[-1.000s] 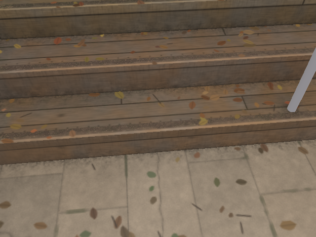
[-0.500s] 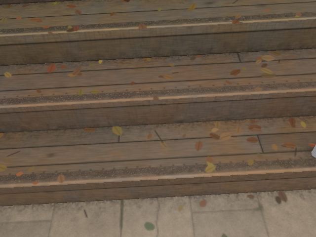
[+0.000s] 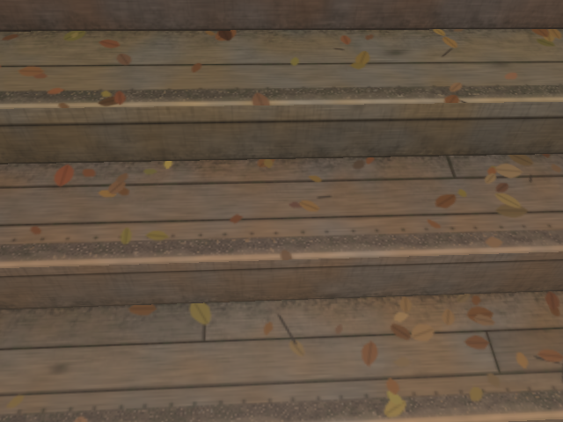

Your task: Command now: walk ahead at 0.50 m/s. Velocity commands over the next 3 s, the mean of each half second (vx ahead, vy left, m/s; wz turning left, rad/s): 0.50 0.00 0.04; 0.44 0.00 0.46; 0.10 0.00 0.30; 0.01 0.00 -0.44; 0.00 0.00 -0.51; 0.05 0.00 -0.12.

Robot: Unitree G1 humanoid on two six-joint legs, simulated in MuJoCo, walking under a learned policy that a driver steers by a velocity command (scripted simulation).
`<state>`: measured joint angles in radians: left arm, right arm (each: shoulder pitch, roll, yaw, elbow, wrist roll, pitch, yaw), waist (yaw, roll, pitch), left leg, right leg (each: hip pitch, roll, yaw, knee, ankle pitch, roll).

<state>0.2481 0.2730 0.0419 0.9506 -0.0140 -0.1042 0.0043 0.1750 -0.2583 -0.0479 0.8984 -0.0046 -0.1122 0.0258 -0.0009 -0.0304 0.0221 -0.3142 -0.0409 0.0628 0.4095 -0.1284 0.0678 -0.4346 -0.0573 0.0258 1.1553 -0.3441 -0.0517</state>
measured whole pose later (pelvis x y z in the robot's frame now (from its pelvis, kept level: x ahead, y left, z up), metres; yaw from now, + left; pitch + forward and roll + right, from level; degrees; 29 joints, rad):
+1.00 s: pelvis +0.44 +0.00 +0.12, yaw +17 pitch +3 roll -1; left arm 0.16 0.23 0.00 0.76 0.01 -0.09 -0.02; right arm 0.22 -0.26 0.00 0.85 -0.02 -0.01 0.04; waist 0.01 0.00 -0.11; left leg -0.51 -0.10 0.03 0.83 -0.34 0.11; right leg -0.79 0.01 0.10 2.00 -0.22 -0.11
